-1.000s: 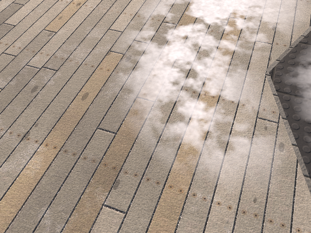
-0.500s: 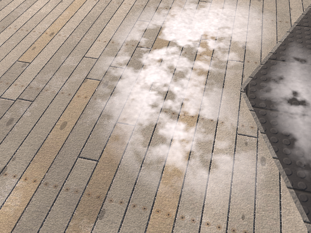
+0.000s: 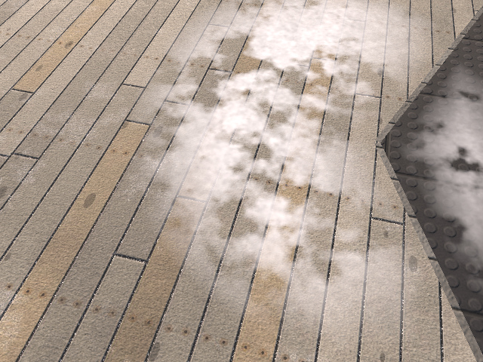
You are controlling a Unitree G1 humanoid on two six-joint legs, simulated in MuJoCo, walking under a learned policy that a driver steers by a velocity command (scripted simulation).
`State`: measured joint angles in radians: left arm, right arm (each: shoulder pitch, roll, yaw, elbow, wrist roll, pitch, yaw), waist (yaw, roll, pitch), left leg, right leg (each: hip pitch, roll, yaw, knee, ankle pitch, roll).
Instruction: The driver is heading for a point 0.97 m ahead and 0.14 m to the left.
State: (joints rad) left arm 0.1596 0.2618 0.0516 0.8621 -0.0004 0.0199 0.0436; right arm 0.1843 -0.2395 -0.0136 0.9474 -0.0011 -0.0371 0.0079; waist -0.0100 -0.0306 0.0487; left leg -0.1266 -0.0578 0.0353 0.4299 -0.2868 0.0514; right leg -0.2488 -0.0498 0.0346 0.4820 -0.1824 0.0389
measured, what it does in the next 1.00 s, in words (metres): lifts its right foot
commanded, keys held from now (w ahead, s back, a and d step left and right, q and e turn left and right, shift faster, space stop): no key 0.70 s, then w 0.30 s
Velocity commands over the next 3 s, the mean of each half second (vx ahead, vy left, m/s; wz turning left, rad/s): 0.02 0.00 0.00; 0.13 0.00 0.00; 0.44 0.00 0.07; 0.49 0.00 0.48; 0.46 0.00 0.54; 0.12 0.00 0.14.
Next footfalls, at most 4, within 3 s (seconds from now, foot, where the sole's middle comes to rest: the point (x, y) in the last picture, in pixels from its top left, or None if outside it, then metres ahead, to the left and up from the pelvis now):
1.02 right None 0.13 -0.17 -0.78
1.52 left None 0.50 0.05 -0.78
2.02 right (279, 263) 0.80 -0.11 -0.78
2.52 left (166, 233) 0.91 0.26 -0.78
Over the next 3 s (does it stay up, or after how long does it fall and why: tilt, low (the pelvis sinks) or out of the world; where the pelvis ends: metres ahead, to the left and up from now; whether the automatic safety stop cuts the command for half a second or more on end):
stays up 0.91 0.13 0.00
